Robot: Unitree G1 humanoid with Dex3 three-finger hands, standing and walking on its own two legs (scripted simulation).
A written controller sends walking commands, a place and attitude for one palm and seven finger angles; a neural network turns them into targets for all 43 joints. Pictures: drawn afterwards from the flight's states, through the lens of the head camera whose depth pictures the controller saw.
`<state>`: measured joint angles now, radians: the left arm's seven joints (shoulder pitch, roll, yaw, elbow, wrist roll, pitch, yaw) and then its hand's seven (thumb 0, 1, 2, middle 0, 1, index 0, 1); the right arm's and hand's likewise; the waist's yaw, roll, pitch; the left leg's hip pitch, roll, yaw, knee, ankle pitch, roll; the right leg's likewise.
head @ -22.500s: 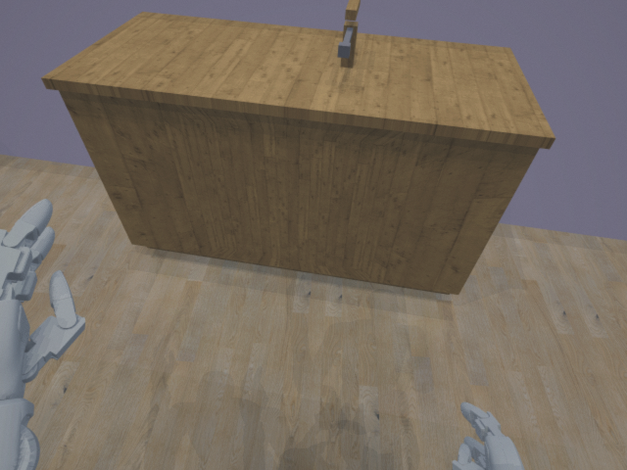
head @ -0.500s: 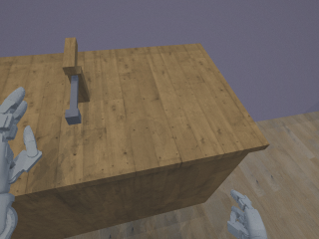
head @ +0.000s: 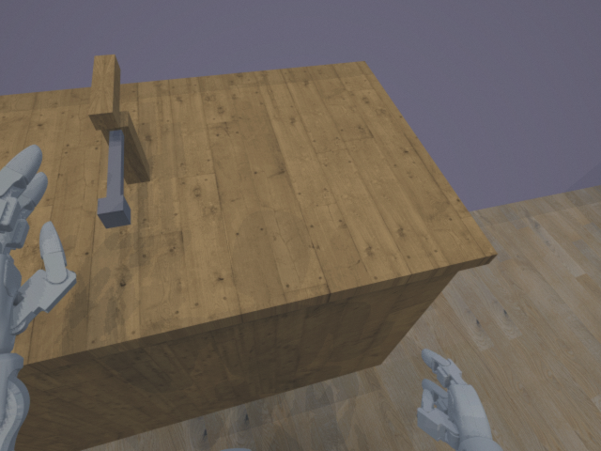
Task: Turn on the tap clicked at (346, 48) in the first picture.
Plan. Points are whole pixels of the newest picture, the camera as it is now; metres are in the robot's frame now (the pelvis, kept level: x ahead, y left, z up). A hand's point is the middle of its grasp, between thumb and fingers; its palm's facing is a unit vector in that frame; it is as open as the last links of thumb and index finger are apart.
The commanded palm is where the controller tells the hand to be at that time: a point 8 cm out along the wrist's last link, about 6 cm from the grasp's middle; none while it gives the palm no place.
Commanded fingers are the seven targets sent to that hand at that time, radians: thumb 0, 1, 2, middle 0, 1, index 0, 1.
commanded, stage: shuffle to correct the standing spot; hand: left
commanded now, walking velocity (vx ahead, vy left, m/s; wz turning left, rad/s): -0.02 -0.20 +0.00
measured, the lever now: (114, 211) +0.34 +0.27 +0.11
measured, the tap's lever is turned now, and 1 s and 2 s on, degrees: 0 0 0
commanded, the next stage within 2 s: come to a stop and stand still in 0.48 s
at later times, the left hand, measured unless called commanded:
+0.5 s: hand (140, 293) +0.22 +0.18 +0.16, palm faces +0.30 -0.86 -0.41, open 7.4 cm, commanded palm +0.16 +0.22 +0.18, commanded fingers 0.00 0.90 0.90 -0.20 -0.30 -0.20 -0.30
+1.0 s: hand (117, 282) +0.23 +0.21 +0.16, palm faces +0.30 -0.87 -0.40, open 7.4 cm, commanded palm +0.17 +0.25 +0.18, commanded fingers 0.00 0.90 0.90 -0.20 -0.30 -0.20 -0.30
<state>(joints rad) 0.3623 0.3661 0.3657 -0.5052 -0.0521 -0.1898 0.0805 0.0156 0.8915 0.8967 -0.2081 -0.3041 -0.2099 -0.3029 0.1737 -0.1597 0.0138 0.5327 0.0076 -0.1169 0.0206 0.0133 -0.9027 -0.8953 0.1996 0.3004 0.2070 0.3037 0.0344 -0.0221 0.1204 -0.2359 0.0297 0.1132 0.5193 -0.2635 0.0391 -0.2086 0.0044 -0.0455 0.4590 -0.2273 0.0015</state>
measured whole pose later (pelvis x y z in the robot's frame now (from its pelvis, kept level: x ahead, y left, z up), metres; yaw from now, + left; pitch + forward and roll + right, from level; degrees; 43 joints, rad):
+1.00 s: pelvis +0.01 -0.02 +0.00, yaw -1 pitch +0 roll +0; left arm 0.45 0.36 0.34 -0.46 -0.07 -0.22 0.08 0.01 0.89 0.90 -0.21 -0.30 -0.21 -0.30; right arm 0.20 -0.22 -0.02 0.56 0.01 -0.15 0.00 0.01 -0.90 -0.90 0.20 0.30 0.21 0.30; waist 0.00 0.00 0.06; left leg -0.25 0.04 0.10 0.51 -0.26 0.01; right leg -0.25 0.03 -0.04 0.48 -0.25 -0.03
